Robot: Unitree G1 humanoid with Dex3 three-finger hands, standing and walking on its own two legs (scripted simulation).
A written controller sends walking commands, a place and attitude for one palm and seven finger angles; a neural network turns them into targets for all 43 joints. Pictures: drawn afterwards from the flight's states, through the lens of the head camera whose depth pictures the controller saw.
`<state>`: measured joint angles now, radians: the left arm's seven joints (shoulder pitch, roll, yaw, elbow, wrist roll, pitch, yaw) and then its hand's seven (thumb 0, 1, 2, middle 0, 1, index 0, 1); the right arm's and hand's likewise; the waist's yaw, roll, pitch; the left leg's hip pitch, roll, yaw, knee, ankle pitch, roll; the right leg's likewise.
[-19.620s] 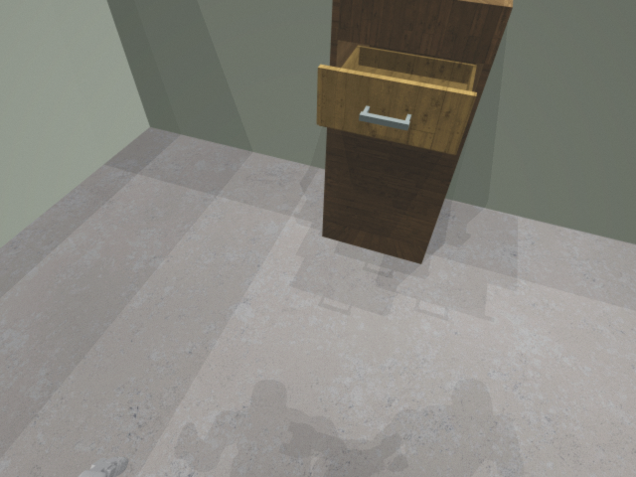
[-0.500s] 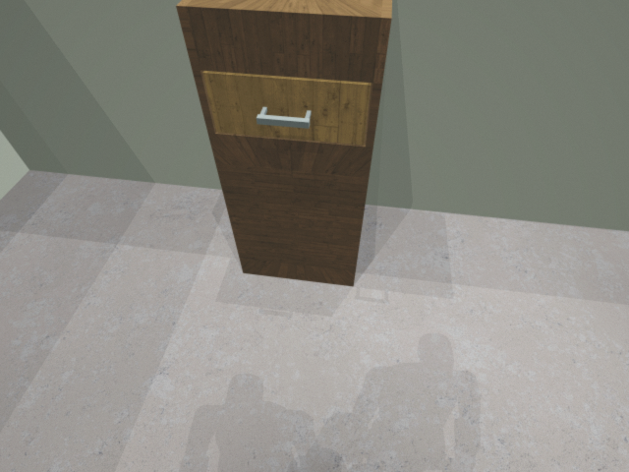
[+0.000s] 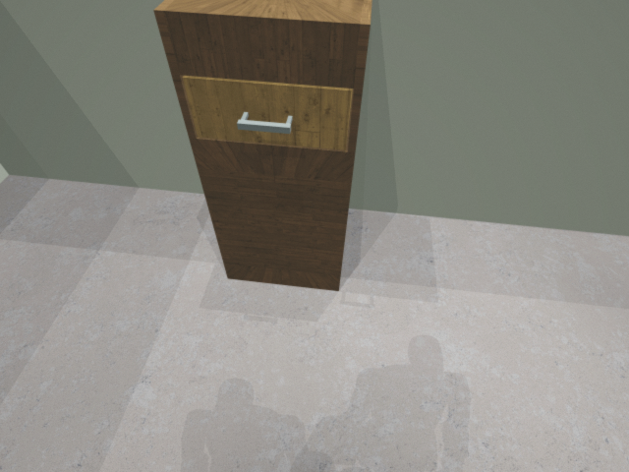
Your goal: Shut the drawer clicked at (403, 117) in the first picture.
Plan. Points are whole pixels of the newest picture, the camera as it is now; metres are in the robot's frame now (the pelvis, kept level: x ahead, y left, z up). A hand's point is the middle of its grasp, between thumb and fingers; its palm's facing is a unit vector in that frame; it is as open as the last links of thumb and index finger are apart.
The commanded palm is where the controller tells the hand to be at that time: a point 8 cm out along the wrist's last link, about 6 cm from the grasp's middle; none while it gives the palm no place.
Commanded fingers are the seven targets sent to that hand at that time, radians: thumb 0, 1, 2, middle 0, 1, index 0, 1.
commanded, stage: look to check the result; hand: left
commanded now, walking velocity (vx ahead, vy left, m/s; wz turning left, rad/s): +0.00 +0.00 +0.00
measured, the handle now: (265, 122) +0.85 +0.16 -0.03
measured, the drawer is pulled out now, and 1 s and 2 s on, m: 0.00 0.00 0.00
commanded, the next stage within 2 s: stand and wait in 0.60 s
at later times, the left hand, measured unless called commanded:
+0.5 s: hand out of the picture -0.02 +0.14 -0.18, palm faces +0.07 -0.98 -0.17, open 7.4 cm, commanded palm none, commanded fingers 0.00 0.90 0.90 -0.20 -0.30 -0.20 -0.30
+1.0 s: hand out of the picture +0.00 +0.14 -0.17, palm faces +0.06 -0.98 -0.18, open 7.4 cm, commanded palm none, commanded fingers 0.00 0.90 0.90 -0.20 -0.30 -0.20 -0.30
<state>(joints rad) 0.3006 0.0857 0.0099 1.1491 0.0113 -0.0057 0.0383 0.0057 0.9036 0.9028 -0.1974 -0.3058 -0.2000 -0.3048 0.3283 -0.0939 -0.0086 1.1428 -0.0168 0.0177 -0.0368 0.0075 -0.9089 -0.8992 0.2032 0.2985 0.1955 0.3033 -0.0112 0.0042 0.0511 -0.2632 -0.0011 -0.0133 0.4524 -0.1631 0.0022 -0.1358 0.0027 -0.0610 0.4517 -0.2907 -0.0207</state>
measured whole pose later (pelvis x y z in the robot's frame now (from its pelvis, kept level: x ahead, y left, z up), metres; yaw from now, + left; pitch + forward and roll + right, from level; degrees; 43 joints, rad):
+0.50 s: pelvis +0.02 -0.01 +0.00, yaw +0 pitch -2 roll +0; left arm 0.32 0.10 0.02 1.16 0.01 -0.01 0.04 0.01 0.90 0.90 -0.19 -0.30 -0.20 -0.30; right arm 0.29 -0.11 -0.01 1.15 -0.01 0.02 -0.05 0.01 -0.91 -0.90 0.20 0.30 0.20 0.30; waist 0.00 0.01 0.06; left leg -0.23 0.01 -0.02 0.45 -0.19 -0.02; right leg -0.09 0.02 -0.07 0.42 -0.31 -0.04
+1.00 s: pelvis +0.03 -0.02 +0.00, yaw +0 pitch -2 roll +0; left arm 0.30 0.11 0.02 1.15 0.01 -0.01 0.04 0.01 0.90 0.90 -0.20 -0.30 -0.20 -0.30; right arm 0.29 -0.11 0.00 1.15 -0.01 0.01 -0.05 0.01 -0.91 -0.90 0.20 0.30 0.20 0.30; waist 0.00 0.01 0.07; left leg -0.21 0.02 -0.02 0.44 -0.20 -0.03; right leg -0.06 0.03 -0.07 0.40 -0.31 -0.05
